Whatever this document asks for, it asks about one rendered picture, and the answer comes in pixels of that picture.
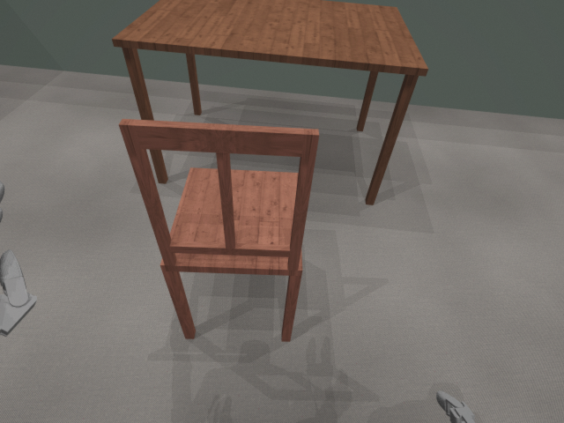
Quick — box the robot right hand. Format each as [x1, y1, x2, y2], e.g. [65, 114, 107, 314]
[436, 390, 475, 423]

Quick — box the table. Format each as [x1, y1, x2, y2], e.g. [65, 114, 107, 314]
[112, 0, 428, 205]

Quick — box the robot left hand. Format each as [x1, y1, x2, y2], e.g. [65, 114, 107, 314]
[0, 182, 37, 337]

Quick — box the chair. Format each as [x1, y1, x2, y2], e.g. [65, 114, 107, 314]
[119, 119, 319, 342]

